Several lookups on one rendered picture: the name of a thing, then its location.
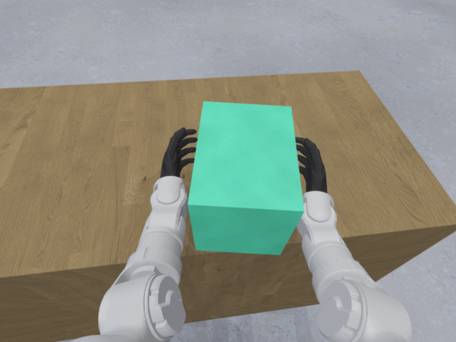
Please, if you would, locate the pedestal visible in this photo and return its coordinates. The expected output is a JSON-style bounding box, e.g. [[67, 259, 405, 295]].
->
[[0, 71, 456, 342]]

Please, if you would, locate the left robot forearm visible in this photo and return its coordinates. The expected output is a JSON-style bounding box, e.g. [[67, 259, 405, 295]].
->
[[98, 176, 189, 330]]

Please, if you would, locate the carton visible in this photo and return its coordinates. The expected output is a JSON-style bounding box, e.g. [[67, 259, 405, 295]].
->
[[187, 101, 304, 255]]

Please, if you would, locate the right robot hand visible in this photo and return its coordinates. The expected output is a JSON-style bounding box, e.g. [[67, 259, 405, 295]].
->
[[295, 137, 327, 193]]

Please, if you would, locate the right robot forearm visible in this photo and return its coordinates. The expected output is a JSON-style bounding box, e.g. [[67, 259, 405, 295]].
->
[[296, 191, 389, 303]]

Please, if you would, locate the left robot hand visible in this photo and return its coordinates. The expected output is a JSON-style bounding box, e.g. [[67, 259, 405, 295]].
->
[[160, 128, 197, 178]]

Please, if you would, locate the left robot upper arm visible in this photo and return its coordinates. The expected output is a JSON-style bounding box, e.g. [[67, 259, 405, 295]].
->
[[71, 273, 186, 342]]

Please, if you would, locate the right robot upper arm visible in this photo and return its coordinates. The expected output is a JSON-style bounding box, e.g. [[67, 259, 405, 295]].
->
[[316, 279, 412, 342]]

